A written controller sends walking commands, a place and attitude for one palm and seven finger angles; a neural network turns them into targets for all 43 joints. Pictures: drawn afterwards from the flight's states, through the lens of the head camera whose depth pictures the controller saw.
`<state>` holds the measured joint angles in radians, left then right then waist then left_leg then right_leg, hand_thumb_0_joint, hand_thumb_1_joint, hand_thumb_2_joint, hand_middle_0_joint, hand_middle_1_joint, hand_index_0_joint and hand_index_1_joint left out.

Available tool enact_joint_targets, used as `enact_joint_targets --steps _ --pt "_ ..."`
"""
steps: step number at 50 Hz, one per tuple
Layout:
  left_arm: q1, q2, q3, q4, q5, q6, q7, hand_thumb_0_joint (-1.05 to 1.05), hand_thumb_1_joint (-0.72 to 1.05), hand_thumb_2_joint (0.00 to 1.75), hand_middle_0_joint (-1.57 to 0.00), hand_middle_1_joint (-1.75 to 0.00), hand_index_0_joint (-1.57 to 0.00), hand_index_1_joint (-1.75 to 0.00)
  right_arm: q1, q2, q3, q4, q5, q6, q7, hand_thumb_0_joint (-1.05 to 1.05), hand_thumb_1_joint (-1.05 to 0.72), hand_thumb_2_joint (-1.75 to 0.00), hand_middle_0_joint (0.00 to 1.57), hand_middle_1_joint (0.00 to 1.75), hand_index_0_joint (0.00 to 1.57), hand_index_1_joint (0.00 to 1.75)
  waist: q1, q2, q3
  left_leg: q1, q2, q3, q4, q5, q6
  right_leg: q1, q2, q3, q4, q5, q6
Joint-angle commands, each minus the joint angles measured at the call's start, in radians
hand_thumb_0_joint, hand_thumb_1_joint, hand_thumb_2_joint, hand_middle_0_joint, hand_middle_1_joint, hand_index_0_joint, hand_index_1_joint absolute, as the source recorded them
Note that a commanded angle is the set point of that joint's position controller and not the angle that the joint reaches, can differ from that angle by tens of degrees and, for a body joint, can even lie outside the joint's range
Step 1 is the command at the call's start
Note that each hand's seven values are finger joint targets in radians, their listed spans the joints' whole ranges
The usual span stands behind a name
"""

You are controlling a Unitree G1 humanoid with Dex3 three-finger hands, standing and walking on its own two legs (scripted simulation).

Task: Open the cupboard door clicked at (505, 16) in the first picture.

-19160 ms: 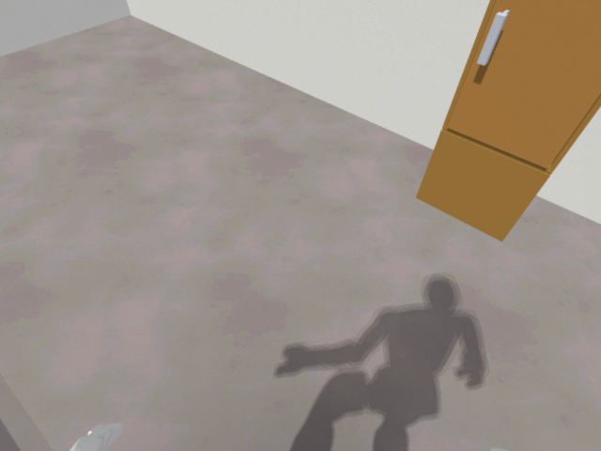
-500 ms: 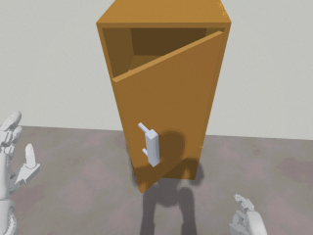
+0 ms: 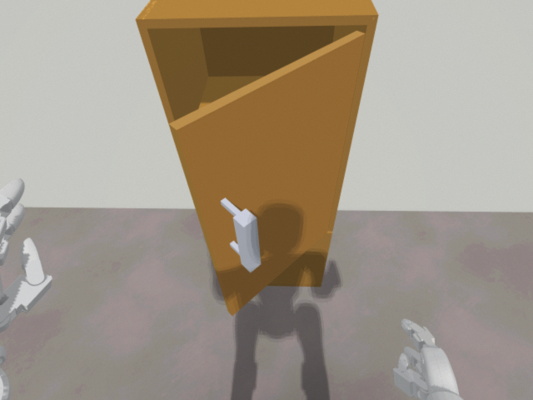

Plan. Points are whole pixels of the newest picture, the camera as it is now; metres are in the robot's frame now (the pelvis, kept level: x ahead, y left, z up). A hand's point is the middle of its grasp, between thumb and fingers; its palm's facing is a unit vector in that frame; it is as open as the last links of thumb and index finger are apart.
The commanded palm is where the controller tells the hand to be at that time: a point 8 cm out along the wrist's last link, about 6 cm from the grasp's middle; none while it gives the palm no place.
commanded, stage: step back with the hand held close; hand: left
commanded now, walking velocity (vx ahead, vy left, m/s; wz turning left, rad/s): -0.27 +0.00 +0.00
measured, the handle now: (239, 235) +0.38 +0.09 +0.01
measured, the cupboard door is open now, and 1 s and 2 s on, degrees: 45 45 45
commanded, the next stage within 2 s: stop stepping back and stand still in 0.90 s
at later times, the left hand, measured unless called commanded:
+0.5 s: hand out of the picture +0.12 +0.28 +0.15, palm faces +0.43 -0.75 -0.51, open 7.4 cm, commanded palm +0.05 +0.31 +0.17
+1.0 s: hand out of the picture +0.00 +0.28 +0.15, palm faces +0.51 -0.70 -0.50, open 7.4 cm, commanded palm -0.07 +0.32 +0.17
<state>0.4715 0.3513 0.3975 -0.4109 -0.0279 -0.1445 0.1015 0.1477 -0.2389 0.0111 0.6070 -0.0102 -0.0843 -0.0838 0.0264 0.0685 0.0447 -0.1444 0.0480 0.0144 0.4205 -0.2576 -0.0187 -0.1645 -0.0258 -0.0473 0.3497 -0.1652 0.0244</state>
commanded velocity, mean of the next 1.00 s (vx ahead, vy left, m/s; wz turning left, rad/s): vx -0.31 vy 0.00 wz -0.05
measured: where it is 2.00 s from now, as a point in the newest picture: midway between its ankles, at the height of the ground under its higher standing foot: outside the picture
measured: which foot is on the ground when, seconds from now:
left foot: down 0.00-1.00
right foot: down 0.00-1.00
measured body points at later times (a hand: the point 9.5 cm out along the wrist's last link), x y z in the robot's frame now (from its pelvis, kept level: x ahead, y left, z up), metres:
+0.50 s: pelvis -0.08 +0.01 -0.02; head -0.06 +0.02 +0.43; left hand +0.09 +0.32 +0.17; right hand +0.10 -0.23 -0.09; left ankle -0.02 +0.13 -0.74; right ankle +0.01 -0.14 -0.74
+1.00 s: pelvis -0.18 +0.00 -0.04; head -0.14 +0.02 +0.41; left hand -0.03 +0.31 +0.18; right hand +0.03 -0.23 -0.11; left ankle -0.03 +0.13 -0.73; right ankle +0.01 -0.13 -0.74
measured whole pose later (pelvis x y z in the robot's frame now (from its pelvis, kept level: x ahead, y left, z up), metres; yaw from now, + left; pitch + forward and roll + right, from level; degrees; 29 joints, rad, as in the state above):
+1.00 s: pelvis -0.18 +0.00 -0.04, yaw +5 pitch -3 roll +0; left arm 0.52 0.42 0.49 -0.58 -0.02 -0.27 0.14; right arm 0.14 -0.24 -0.03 0.61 -0.01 -0.10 -0.07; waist 0.02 -0.03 0.13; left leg -0.57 0.00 0.02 0.76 -0.44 0.02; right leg -0.55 -0.01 0.08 0.67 -0.24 0.03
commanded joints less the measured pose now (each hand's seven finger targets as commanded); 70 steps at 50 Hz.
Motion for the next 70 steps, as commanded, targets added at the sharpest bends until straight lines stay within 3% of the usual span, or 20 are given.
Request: enact_joint_targets --steps 1,9,25,31,37,41,44,46,48,50,52,55,57,59,60,61,62,64,66,70 --pt "0.052 0.201 0.123 -0.228 -0.005 -0.067 0.023 0.0 0.9 0.9 -0.2 -0.3 -0.2 -0.3 -0.075 -0.111 -0.055 -0.18 0.002 -0.014 -0.008 0.0 -0.9 -0.9 0.2 0.3 0.2 0.3 -0.011 -0.021 -0.212 0.001 -0.017 0.032 -0.017 0.394 0.024 0.088 -0.016 0.004 0.022 0.382 -0.013" --pt "0.093 0.247 0.173 -0.284 -0.01 -0.071 0.041 0.0 0.9 0.9 -0.2 -0.3 -0.2 -0.3 -0.078 -0.103 -0.068 -0.213 0.012 0.016 -0.017 0.0 -0.9 -0.9 0.2 0.3 0.2 0.3 -0.01 -0.039 -0.225 -0.081 -0.006 0.023 -0.021 0.366 0.02 0.089 -0.007 0.003 0.078 0.376 -0.001" --pt "-0.018 0.232 0.156 -0.304 0.038 -0.124 0.066 0.0 0.9 0.9 -0.2 -0.3 -0.2 -0.3 -0.027 -0.128 -0.062 -0.212 0.011 -0.048 -0.01 0.0 -0.9 -0.9 0.2 0.3 0.2 0.3 -0.026 -0.012 -0.047 -0.488 0.012 -0.04 -0.054 -0.402 0.078 0.018 -0.004 0.086 0.076 -0.243 -0.006" --pt "0.022 0.271 0.195 -0.35 0.022 -0.151 0.077 0.0 0.9 0.9 -0.2 -0.3 -0.2 -0.3 -0.01 -0.11 -0.064 -0.188 0.007 -0.077 -0.014 0.0 -0.9 -0.9 0.2 0.3 0.2 0.3 -0.028 -0.009 -0.136 -0.347 -0.013 -0.048 -0.014 -0.247 0.056 -0.034 0.002 0.086 0.094 -0.077 -0.015" --pt "-0.002 0.255 0.222 -0.315 0.043 -0.174 0.07 0.0 0.9 0.9 -0.2 -0.3 -0.2 -0.3 -0.031 -0.136 -0.08 -0.19 0.008 -0.095 -0.013 0.0 -0.9 -0.9 0.2 0.3 0.2 0.3 -0.019 0.063 -0.074 -0.674 0.051 -0.097 -0.069 -0.544 0.109 0.106 0.044 0.132 0.244 -0.193 -0.007" --pt "0.024 0.287 0.24 -0.318 0.017 -0.179 0.064 0.0 0.9 0.9 -0.2 -0.3 -0.2 -0.3 -0.026 -0.105 -0.081 -0.163 0.01 -0.103 -0.006 0.0 -0.9 -0.9 0.2 0.3 0.2 0.3 -0.025 -0.072 -0.131 -0.417 -0.021 -0.037 0.09 -0.336 0.066 -0.107 -0.003 0.208 0.152 -0.075 -0.034" --pt "0.029 0.288 0.242 -0.31 0.014 -0.19 0.068 0.0 0.9 0.9 -0.2 -0.3 -0.2 -0.3 -0.012 -0.102 -0.093 -0.138 0.004 -0.09 0.003 0.0 -0.9 -0.9 0.2 0.3 0.2 0.3 -0.032 -0.174 -0.124 -0.22 -0.072 0.016 0.37 -0.359 0.04 -0.405 -0.112 0.341 -0.033 -0.374 -0.083" --pt "-0.001 0.279 0.213 -0.324 0.001 -0.177 0.068 0.0 0.9 0.9 -0.2 -0.3 -0.2 -0.3 0.013 -0.086 -0.086 -0.116 0.004 -0.066 0.012 0.0 -0.9 -0.9 0.2 0.3 0.2 0.3 -0.052 -0.275 -0.124 -0.047 -0.086 0.03 0.428 -0.275 0.017 -0.58 -0.142 0.3 -0.102 -0.478 -0.092" --pt "-0.033 0.262 0.185 -0.343 -0.004 -0.179 0.059 0.0 0.9 0.9 -0.2 -0.3 -0.2 -0.3 0.019 -0.101 -0.08 -0.111 0.001 -0.053 0.005 0.0 -0.9 -0.9 0.2 0.3 0.2 0.3 -0.08 -0.143 -0.101 -0.024 0.002 -0.101 0.277 -0.328 0.058 -0.677 -0.057 0.186 0.087 -0.535 -0.046" --pt "-0.044 0.245 0.215 -0.412 -0.011 -0.177 0.062 0.0 0.9 0.9 -0.2 -0.3 -0.2 -0.3 -0.051 -0.127 -0.083 -0.151 -0.017 -0.079 -0.01 0.0 -0.9 -0.9 0.2 0.3 0.2 0.3 -0.056 0.331 -0.163 -0.615 0.318 -0.46 -0.266 -0.684 0.202 -0.203 0.192 0.009 0.93 -0.412 0.029" --pt "-0.178 0.371 0.283 -0.499 0.013 -0.172 0.064 0.0 0.9 0.9 -0.2 -0.3 -0.2 -0.3 -0.026 -0.069 -0.108 -0.118 -0.02 -0.125 -0.005 0.0 -0.9 -0.9 0.2 0.3 0.2 0.3 -0.024 0.213 -0.218 -0.646 0.282 -0.286 -0.262 -0.416 0.146 -0.09 0.185 0.057 1.275 -0.383 0.021" --pt "0.051 0.288 0.262 -0.41 -0.018 -0.154 0.06 0.0 0.9 0.9 -0.2 -0.3 -0.2 -0.3 -0.063 -0.096 -0.123 -0.145 0.028 -0.169 0.036 0.0 -0.9 -0.9 0.2 0.3 0.2 0.3 0.013 0.222 -0.244 -0.309 0.168 -0.003 -0.141 -0.358 0.058 -0.22 0.128 -0.077 0.973 -0.398 0.003" --pt "0.161 0.292 0.296 -0.393 -0.039 -0.131 0.071 0.0 0.9 0.9 -0.2 -0.3 -0.2 -0.3 -0.057 -0.067 -0.105 -0.153 0.027 -0.151 0.033 0.0 -0.9 -0.9 0.2 0.3 0.2 0.3 0.012 0.284 -0.225 -0.283 0.172 0.058 -0.156 -0.409 -0.001 -0.141 0.111 -0.099 0.651 -0.491 -0.042" --pt "0.052 0.336 0.31 -0.416 -0.058 -0.136 0.067 0.0 0.9 0.9 -0.2 -0.3 -0.2 -0.3 -0.055 -0.036 -0.078 -0.141 0.027 -0.114 0.016 0.0 -0.9 -0.9 0.2 0.3 0.2 0.3 -0.015 0.049 -0.105 -0.293 0.079 0.169 0.199 -0.317 -0.068 -0.222 -0.019 0.09 0.108 -0.578 -0.132" --pt "0.009 0.366 0.319 -0.412 -0.049 -0.138 0.061 0.0 0.9 0.9 -0.2 -0.3 -0.2 -0.3 -0.061 -0.037 -0.085 -0.133 0.031 -0.105 0.013 0.0 -0.9 -0.9 0.2 0.3 0.2 0.3 -0.013 -0.311 -0.008 -0.25 -0.028 0.103 0.696 -0.245 -0.062 -0.564 -0.234 0.536 -0.193 -0.651 -0.225" --pt "-0.033 0.415 0.3 -0.388 -0.037 -0.132 0.059 0.0 0.9 0.9 -0.2 -0.3 -0.2 -0.3 -0.056 -0.068 -0.071 -0.111 0.017 -0.102 0.031 0.0 -0.9 -0.9 0.2 0.3 0.2 0.3 -0.018 -0.422 0.062 -0.496 -0.069 -0.054 0.96 -0.174 -0.043 -0.601 -0.362 0.797 -0.348 -0.768 -0.255" --pt "-0.183 0.463 0.34 -0.419 -0.031 -0.146 0.062 0.0 0.9 0.9 -0.2 -0.3 -0.2 -0.3 -0.052 -0.091 -0.076 -0.07 -0.001 -0.111 0.037 0.0 -0.9 -0.9 0.2 0.3 0.2 0.3 -0.043 -0.314 0.042 -0.488 -0.009 -0.126 0.993 -0.124 -0.049 -0.622 -0.405 0.814 -0.352 -0.689 -0.276" --pt "-0.161 0.292 0.185 -0.224 -0.022 -0.138 0.039 0.0 0.9 0.9 -0.2 -0.3 -0.2 -0.3 -0.02 -0.065 -0.054 -0.088 0.009 -0.124 0.008 0.0 -0.9 -0.9 0.2 0.3 0.2 0.3 -0.038 -0.214 -0.019 -0.504 -0.02 -0.034 0.793 -0.005 -0.035 -0.258 -0.188 0.524 -0.133 -0.281 -0.15" --pt "-0.131 0.227 0.131 -0.098 -0.001 -0.131 0.059 0.0 0.9 0.9 -0.2 -0.3 -0.2 -0.3 -0.001 -0.073 -0.047 -0.047 0.014 -0.14 -0.011 0.0 -0.9 -0.9 0.2 0.3 0.2 0.3 -0.038 -0.164 -0.039 -0.425 -0.024 0.036 0.55 -0.076 -0.009 -0.108 -0.195 0.376 0.008 0.23 -0.123" --pt "-0.181 0.16 0.022 -0.019 0.026 -0.097 0.067 0.0 0.9 0.9 -0.2 -0.3 -0.2 -0.3 0.009 -0.076 -0.027 -0.047 0.007 -0.148 -0.018 0.0 -0.9 -0.9 0.2 0.3 0.2 0.3 -0.032 -0.221 -0.103 -0.107 -0.059 0.101 0.012 -0.049 0.061 -0.009 -0.132 0.233 0.095 0.358 -0.061"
